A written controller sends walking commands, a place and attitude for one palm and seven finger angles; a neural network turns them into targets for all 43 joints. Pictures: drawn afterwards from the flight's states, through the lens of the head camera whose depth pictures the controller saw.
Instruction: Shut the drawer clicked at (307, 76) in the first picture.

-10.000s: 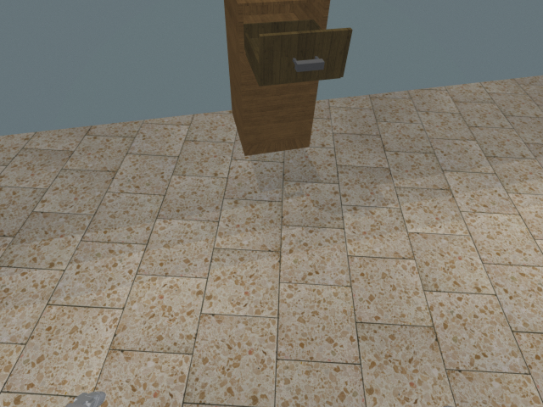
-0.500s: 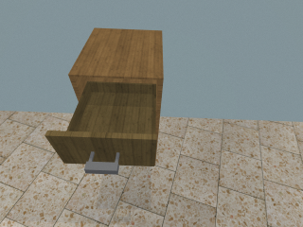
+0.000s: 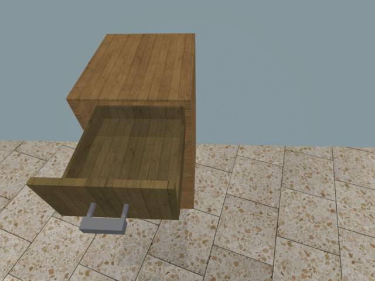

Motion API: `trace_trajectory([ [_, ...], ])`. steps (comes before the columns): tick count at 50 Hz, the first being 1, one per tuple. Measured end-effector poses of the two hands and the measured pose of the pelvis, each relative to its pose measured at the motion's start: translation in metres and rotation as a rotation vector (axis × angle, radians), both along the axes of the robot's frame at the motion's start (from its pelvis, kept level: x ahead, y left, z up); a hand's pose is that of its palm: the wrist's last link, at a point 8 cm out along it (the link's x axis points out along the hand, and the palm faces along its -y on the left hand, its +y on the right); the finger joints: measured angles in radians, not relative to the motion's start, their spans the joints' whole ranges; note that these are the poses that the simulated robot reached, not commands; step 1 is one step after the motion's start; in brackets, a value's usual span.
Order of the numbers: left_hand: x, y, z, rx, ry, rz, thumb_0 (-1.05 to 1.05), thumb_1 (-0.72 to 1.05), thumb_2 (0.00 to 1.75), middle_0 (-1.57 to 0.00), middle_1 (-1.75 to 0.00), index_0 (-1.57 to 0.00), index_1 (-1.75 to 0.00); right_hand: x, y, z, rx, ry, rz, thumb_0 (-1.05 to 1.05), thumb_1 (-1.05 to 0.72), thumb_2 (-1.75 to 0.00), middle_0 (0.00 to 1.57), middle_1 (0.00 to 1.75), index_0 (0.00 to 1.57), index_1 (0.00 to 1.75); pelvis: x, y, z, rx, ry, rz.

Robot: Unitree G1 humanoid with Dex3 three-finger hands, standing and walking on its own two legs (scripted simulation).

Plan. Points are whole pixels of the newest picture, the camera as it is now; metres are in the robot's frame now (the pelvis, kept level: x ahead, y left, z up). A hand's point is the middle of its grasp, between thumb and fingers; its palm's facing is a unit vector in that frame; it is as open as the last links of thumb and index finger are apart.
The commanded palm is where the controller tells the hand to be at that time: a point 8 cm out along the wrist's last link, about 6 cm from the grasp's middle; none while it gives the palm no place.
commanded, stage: come to a stop and stand still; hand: left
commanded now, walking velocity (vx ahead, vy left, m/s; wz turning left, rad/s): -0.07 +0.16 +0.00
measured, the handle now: (106, 216) +0.27 +0.22 -0.06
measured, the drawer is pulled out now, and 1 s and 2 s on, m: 0.30 0.30 0.30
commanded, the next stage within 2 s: look again from close up in 1.28 s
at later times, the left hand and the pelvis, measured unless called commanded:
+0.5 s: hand out of the picture +0.01 +0.20 -0.16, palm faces +0.01 -0.98 -0.21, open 7.4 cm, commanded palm none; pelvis +0.00 +0.02 +0.01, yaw +0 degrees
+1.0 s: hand out of the picture +0.03 +0.19 -0.16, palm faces -0.01 -0.99 -0.16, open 7.4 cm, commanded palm none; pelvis +0.03 +0.04 +0.02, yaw -1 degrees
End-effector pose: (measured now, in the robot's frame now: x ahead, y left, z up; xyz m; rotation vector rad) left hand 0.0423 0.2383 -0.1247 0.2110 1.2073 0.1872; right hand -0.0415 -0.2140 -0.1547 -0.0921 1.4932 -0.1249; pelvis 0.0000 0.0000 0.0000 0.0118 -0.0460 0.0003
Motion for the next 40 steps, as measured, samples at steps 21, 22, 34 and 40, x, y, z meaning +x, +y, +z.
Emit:
trace_trajectory([
  [21, -0.039, -0.006, -0.006, -0.064, 0.142, 0.001, 0.01, 0.91, 0.90, -0.21, -0.30, -0.20, -0.30, 0.060, 0.001, 0.030, -0.058, -0.194, 0.004, 0.01, -0.92, -0.90, 0.20, 0.29, 0.20, 0.30, 0.002, 0.014, 0.015, -0.013, -0.001, -0.002],
  [22, -0.040, -0.003, -0.006, -0.064, 0.143, 0.004, 0.01, 0.91, 0.90, -0.21, -0.30, -0.20, -0.30, 0.060, 0.004, 0.030, -0.058, -0.201, 0.007, 0.01, -0.92, -0.90, 0.20, 0.29, 0.20, 0.30, 0.002, 0.016, 0.014, -0.014, -0.001, -0.002],
  [34, -0.038, 0.020, 0.002, -0.055, 0.126, 0.022, 0.01, 0.91, 0.90, -0.20, -0.30, -0.19, -0.30, 0.059, 0.026, 0.031, -0.041, -0.173, 0.026, 0.01, -0.92, -0.90, 0.20, 0.30, 0.20, 0.30, 0.009, 0.036, 0.019, -0.010, 0.025, -0.009],
  [40, -0.037, 0.015, 0.002, -0.074, 0.164, 0.013, 0.01, 0.91, 0.90, -0.20, -0.30, -0.19, -0.30, 0.062, 0.029, 0.034, -0.043, -0.161, 0.016, 0.01, -0.92, -0.90, 0.20, 0.30, 0.20, 0.30, 0.018, 0.037, 0.022, -0.011, 0.029, -0.017],
])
